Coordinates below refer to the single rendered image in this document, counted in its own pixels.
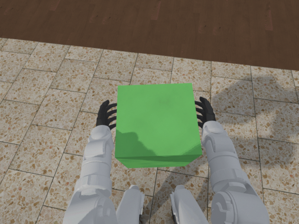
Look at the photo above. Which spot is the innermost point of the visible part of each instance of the robot left thigh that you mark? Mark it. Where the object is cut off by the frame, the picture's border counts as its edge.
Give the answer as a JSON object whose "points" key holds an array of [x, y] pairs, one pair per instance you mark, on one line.
{"points": [[130, 207]]}

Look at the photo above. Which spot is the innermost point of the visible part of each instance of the robot left shin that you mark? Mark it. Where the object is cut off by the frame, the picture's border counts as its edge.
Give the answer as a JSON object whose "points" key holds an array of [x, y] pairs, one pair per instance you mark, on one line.
{"points": [[133, 187]]}

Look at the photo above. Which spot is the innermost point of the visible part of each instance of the right robot upper arm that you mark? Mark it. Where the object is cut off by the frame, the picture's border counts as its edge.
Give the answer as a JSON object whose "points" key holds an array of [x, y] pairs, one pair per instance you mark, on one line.
{"points": [[230, 207]]}

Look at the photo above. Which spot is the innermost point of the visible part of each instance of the right robot forearm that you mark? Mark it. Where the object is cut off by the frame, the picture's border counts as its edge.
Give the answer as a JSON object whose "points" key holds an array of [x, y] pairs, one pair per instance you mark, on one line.
{"points": [[226, 171]]}

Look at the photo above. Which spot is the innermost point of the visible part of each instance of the carton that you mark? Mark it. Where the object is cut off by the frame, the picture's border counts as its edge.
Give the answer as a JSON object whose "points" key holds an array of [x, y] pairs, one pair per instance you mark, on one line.
{"points": [[156, 126]]}

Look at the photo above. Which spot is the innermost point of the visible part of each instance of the robot right hand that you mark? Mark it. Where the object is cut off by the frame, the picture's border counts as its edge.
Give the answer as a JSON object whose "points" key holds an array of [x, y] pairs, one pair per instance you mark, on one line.
{"points": [[206, 111]]}

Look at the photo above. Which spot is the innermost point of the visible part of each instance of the left robot upper arm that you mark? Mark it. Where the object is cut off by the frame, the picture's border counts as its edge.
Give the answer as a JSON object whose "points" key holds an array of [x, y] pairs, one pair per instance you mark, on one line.
{"points": [[97, 210]]}

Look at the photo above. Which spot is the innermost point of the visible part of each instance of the robot left hand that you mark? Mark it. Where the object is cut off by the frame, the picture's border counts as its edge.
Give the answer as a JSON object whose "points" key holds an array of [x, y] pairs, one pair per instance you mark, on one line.
{"points": [[103, 115]]}

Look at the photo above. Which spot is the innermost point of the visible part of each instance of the left robot forearm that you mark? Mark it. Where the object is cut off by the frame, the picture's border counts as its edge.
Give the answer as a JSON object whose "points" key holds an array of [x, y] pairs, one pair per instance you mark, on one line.
{"points": [[94, 178]]}

